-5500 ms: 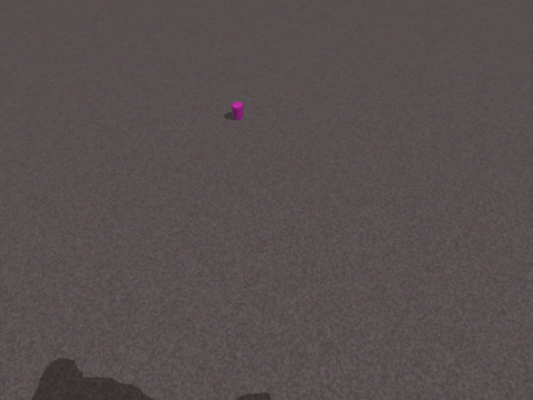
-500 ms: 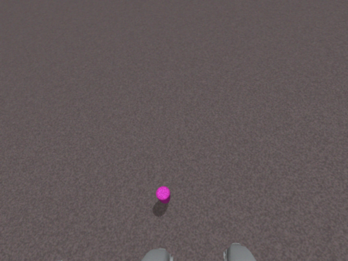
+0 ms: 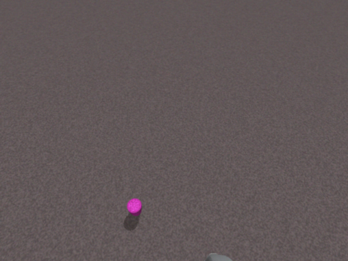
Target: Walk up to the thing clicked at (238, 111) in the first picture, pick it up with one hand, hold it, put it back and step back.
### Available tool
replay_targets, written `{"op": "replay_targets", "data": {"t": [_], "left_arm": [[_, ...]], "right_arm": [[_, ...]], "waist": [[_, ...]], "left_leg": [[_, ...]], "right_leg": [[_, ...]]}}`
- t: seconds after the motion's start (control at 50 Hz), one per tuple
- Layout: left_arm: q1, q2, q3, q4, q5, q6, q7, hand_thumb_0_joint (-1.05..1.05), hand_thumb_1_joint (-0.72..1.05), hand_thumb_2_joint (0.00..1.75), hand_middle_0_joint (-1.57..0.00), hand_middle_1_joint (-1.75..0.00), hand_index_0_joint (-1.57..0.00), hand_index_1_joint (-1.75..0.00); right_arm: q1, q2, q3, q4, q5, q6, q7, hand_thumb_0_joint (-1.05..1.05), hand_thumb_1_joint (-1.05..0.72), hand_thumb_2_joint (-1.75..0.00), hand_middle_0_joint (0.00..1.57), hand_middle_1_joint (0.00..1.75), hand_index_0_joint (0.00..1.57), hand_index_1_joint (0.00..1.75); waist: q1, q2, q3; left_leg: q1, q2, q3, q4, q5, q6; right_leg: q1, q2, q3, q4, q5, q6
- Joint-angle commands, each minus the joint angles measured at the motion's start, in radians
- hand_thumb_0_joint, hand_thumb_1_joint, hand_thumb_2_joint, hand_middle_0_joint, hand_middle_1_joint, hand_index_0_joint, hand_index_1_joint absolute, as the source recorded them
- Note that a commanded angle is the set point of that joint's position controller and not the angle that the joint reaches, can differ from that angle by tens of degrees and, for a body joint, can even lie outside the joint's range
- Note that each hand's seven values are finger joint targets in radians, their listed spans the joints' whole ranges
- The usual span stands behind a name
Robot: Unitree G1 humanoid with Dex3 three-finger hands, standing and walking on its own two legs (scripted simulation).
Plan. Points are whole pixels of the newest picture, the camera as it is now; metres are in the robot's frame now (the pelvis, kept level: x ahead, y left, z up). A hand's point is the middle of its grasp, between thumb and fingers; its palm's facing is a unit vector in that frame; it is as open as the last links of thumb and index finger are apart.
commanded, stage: walk up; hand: left
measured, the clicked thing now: (135, 208) +0.48 +0.21 -0.71
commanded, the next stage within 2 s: none
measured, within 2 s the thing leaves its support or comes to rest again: neither
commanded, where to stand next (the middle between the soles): +0.09 -0.04 m, yaw +2 degrees
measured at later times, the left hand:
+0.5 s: hand out of the picture +0.14 +0.25 -0.15, palm faces +0.01 -0.92 -0.38, open 7.4 cm
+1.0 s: hand out of the picture +0.09 +0.24 -0.15, palm faces +0.03 -0.94 -0.34, open 7.4 cm
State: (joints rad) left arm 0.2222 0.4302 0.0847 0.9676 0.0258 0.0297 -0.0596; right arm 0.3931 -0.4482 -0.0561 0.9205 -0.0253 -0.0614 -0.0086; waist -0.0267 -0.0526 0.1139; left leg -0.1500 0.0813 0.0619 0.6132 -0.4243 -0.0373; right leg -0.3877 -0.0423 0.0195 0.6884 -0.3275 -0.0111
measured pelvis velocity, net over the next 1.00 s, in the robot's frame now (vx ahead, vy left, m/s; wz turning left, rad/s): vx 0.02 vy -0.02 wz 0.05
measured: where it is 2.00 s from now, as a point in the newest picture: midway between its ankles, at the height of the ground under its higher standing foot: outside the picture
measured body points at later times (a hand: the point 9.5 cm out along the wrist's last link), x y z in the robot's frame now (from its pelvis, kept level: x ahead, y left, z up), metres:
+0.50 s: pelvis +0.04 -0.02 -0.01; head +0.09 -0.02 +0.44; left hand +0.14 +0.30 -0.13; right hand +0.16 -0.32 -0.13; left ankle +0.09 +0.10 -0.72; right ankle +0.05 -0.14 -0.72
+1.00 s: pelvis +0.02 -0.02 +0.01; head +0.05 -0.01 +0.46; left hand +0.08 +0.29 -0.12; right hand +0.11 -0.32 -0.12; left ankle +0.09 +0.10 -0.72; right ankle +0.05 -0.14 -0.72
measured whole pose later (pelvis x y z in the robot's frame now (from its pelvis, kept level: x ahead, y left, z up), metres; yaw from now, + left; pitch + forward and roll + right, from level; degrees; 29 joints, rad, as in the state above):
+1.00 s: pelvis +0.02 -0.02 +0.01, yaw +3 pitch -2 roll -1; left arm 0.10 0.36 0.03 1.10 0.01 0.01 -0.01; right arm 0.09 -0.36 -0.01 1.11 -0.01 0.01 0.04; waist 0.00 0.00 0.10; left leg -0.33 0.01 0.00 0.49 -0.14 0.00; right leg -0.24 -0.01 -0.03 0.51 -0.25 0.00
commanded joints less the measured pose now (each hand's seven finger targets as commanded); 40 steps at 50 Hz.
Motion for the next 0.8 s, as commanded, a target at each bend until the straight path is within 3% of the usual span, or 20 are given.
{"op": "replay_targets", "data": {"t": [0.0,0.02,0.04,0.08,0.12,0.18,0.22,0.24,0.26,0.28,0.3,0.32,0.34,0.38,0.4,0.44,0.46,0.52,0.68,0.78], "left_arm": [[0.129,0.255,0.074,-0.056,0.004,-0.067,0.034,0.0,0.9,0.9,-0.2,-0.3,-0.2,-0.3],[0.137,0.329,0.08,-0.077,-0.008,-0.066,0.042,0.0,0.9,0.9,-0.2,-0.3,-0.2,-0.3],[0.113,0.325,0.08,-0.091,-0.015,-0.063,0.04,0.0,0.9,0.9,-0.2,-0.3,-0.2,-0.3],[0.023,0.237,0.049,-0.117,-0.03,-0.06,0.049,0.0,0.9,0.9,-0.2,-0.3,-0.2,-0.3],[-0.037,0.207,0.033,-0.133,-0.019,-0.062,0.058,0.0,0.9,0.9,-0.2,-0.3,-0.2,-0.3],[-0.067,0.183,0.015,-0.126,-0.014,-0.064,0.068,0.0,0.9,0.9,-0.2,-0.3,-0.2,-0.3],[-0.113,0.189,0.006,-0.125,-0.035,-0.056,0.07,0.0,0.9,0.9,-0.2,-0.3,-0.2,-0.3],[-0.128,0.176,0.0,-0.127,-0.045,-0.051,0.071,0.0,0.9,0.9,-0.2,-0.3,-0.2,-0.3],[-0.126,0.145,-0.01,-0.131,-0.051,-0.043,0.071,0.0,0.9,0.9,-0.2,-0.3,-0.2,-0.3],[-0.096,0.112,-0.015,-0.124,-0.063,-0.034,0.073,0.0,0.9,0.9,-0.2,-0.3,-0.2,-0.3],[-0.095,0.143,-0.006,-0.088,-0.06,-0.022,0.082,0.0,0.9,0.9,-0.2,-0.3,-0.2,-0.3],[-0.086,0.151,-0.004,-0.069,-0.052,-0.019,0.082,0.0,0.9,0.9,-0.2,-0.3,-0.2,-0.3],[-0.08,0.145,-0.004,-0.052,-0.046,-0.022,0.079,0.0,0.9,0.9,-0.2,-0.3,-0.2,-0.3],[-0.052,0.147,-0.004,-0.018,-0.04,-0.04,0.077,0.0,0.9,0.9,-0.2,-0.3,-0.2,-0.3],[-0.06,0.17,-0.002,-0.015,-0.033,-0.049,0.08,0.0,0.9,0.9,-0.2,-0.3,-0.2,-0.3],[-0.165,0.227,0.005,-0.03,-0.032,-0.048,0.077,0.0,0.9,0.9,-0.2,-0.3,-0.2,-0.3],[-0.181,0.213,-0.001,-0.037,-0.034,-0.048,0.077,0.0,0.9,0.9,-0.2,-0.3,-0.2,-0.3],[-0.171,0.184,-0.014,-0.013,-0.028,-0.042,0.078,0.0,0.9,0.9,-0.2,-0.3,-0.2,-0.3],[-0.2,0.187,-0.013,0.021,-0.019,-0.039,0.069,0.0,0.9,0.9,-0.2,-0.3,-0.2,-0.3],[-0.191,0.159,-0.014,0.04,-0.019,-0.033,0.062,0.0,0.9,0.9,-0.2,-0.3,-0.2,-0.3]], "right_arm": [[0.042,-0.134,-0.009,-0.098,0.034,-0.008,-0.022,0.0,-0.9,-0.9,0.2,0.3,0.2,0.3],[-0.01,-0.121,-0.004,-0.127,0.045,-0.011,-0.028,0.0,-0.9,-0.9,0.2,0.3,0.2,0.3],[-0.073,-0.187,-0.029,-0.111,0.035,-0.001,-0.043,0.0,-0.9,-0.9,0.2,0.3,0.2,0.3],[-0.019,-0.196,-0.03,-0.073,0.044,-0.003,-0.037,0.0,-0.9,-0.9,0.2,0.3,0.2,0.3],[0.016,-0.17,-0.022,-0.037,0.042,-0.006,-0.03,0.0,-0.9,-0.9,0.2,0.3,0.2,0.3],[-0.028,-0.123,-0.014,-0.014,0.034,0.002,-0.021,0.0,-0.9,-0.9,0.2,0.3,0.2,0.3],[-0.027,-0.112,-0.017,0.004,0.031,0.0,-0.022,0.0,-0.9,-0.9,0.2,0.3,0.2,0.3],[-0.032,-0.129,-0.024,0.007,0.022,-0.002,-0.024,0.0,-0.9,-0.9,0.2,0.3,0.2,0.3],[-0.071,-0.178,-0.036,-0.002,0.011,-0.003,-0.026,0.0,-0.9,-0.9,0.2,0.3,0.2,0.3],[-0.145,-0.243,-0.043,-0.031,0.007,-0.004,-0.024,0.0,-0.9,-0.9,0.2,0.3,0.2,0.3],[-0.196,-0.269,-0.042,-0.033,0.025,-0.003,-0.017,0.0,-0.9,-0.9,0.2,0.3,0.2,0.3],[-0.242,-0.244,-0.037,-0.034,0.02,-0.001,-0.016,0.0,-0.9,-0.9,0.2,0.3,0.2,0.3],[-0.27,-0.229,-0.027,-0.036,0.022,0.001,-0.017,0.0,-0.9,-0.9,0.2,0.3,0.2,0.3],[-0.296,-0.188,-0.012,-0.021,0.028,0.01,-0.015,0.0,-0.9,-0.9,0.2,0.3,0.2,0.3],[-0.287,-0.164,-0.008,-0.014,0.036,0.016,-0.014,0.0,-0.9,-0.9,0.2,0.3,0.2,0.3],[-0.252,-0.144,-0.011,0.01,0.042,0.028,-0.014,0.0,-0.9,-0.9,0.2,0.3,0.2,0.3],[-0.252,-0.151,-0.015,0.023,0.038,0.03,-0.014,0.0,-0.9,-0.9,0.2,0.3,0.2,0.3],[-0.311,-0.158,-0.022,0.028,0.033,0.034,-0.003,0.0,-0.9,-0.9,0.2,0.3,0.2,0.3],[-0.36,-0.15,-0.012,0.071,0.023,0.046,0.013,0.0,-0.9,-0.9,0.2,0.3,0.2,0.3],[-0.38,-0.159,-0.015,0.089,0.014,0.046,0.023,0.0,-0.9,-0.9,0.2,0.3,0.2,0.3]], "waist": [[0.087,-0.061,-0.222],[0.109,-0.235,-0.196],[0.122,-0.131,-0.145],[0.049,-0.035,-0.108],[0.023,-0.101,-0.101],[0.032,-0.127,-0.1],[-0.003,-0.113,-0.137],[-0.017,-0.078,-0.139],[-0.005,0.028,-0.128],[0.033,0.153,-0.134],[0.025,0.214,-0.138],[0.043,0.178,-0.135],[0.056,0.17,-0.142],[0.077,0.153,-0.169],[0.065,0.128,-0.176],[0.002,0.02,-0.182],[-0.005,0.024,-0.197],[0.013,0.019,-0.223],[0.013,-0.004,-0.144],[0.02,0.057,-0.107]], "left_leg": [[-0.24,0.013,-0.061,0.383,0.375,0.101],[-0.47,-0.137,-0.039,0.497,-0.1,0.08],[-0.457,-0.094,-0.138,0.595,-0.213,0.081],[-0.426,-0.051,-0.151,0.547,-0.132,0.078],[-0.335,-0.041,-0.089,0.401,-0.06,0.065],[-0.205,-0.039,-0.039,0.175,0.033,0.044],[-0.075,-0.064,-0.017,0.008,0.213,0.05],[-0.025,-0.059,-0.047,-0.058,0.342,0.06],[-0.007,0.011,-0.159,-0.079,0.476,0.081],[-0.089,0.175,-0.4,-0.184,0.454,0.163],[-0.18,0.257,-0.488,-0.218,0.411,0.27],[-0.193,0.251,-0.482,-0.207,0.39,0.281],[-0.196,0.218,-0.413,-0.181,0.376,0.258],[-0.167,0.128,-0.255,-0.054,0.558,0.157],[-0.171,0.086,-0.208,0.015,0.595,0.116],[-0.117,-0.018,-0.114,0.051,0.422,0.069],[-0.054,-0.009,-0.11,0.025,0.417,0.069],[-0.057,0.028,-0.162,-0.021,0.422,0.108],[-0.082,0.002,-0.16,-0.092,0.217,0.084],[-0.13,0.034,-0.233,-0.225,0.001,0.084]], "right_leg": [[0.452,-0.096,0.194,-0.225,0.103,-0.092],[0.474,-0.314,0.549,-0.351,0.108,-0.238],[0.373,-0.367,0.562,-0.341,0.145,-0.31],[0.303,-0.249,0.317,-0.259,0.267,-0.255],[0.192,-0.193,0.183,-0.243,0.341,-0.226],[0.098,-0.182,0.116,-0.174,0.526,-0.214],[0.062,-0.179,0.099,-0.067,0.588,-0.179],[0.019,-0.169,0.105,-0.03,0.504,-0.139],[-0.05,-0.121,0.091,0.012,0.356,-0.092],[-0.026,-0.008,0.023,0.096,0.132,-0.028],[0.066,0.036,0.002,0.173,-0.138,-0.027],[0.087,0.029,0.016,0.184,-0.188,-0.028],[0.102,0.018,0.019,0.141,-0.16,-0.037],[0.164,-0.017,0.035,-0.05,0.143,-0.039],[0.182,-0.061,0.104,-0.107,0.282,-0.055],[0.121,-0.154,0.192,-0.125,0.427,-0.117],[0.087,-0.155,0.181,-0.116,0.422,-0.109],[0.109,-0.091,0.104,-0.118,0.282,-0.06],[0.063,-0.111,0.135,-0.246,0.038,-0.063],[0.07,-0.07,0.097,-0.283,-0.14,-0.052]]}}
